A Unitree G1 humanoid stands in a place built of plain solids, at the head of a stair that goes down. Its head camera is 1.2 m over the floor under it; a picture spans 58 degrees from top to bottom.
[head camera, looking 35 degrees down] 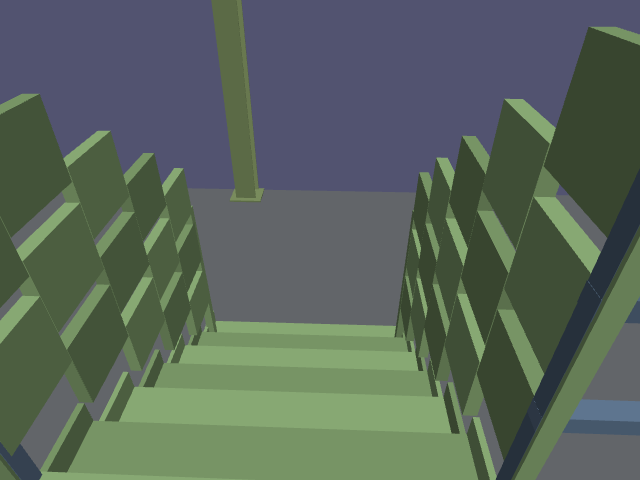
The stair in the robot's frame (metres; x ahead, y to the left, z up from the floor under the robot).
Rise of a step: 0.17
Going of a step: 0.26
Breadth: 1.32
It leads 2 degrees to the right of straight ahead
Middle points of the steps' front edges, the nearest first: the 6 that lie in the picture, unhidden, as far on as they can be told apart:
0.85 0.14 -0.17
1.10 0.13 -0.34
1.36 0.12 -0.50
1.62 0.11 -0.67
1.88 0.10 -0.84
2.14 0.09 -1.01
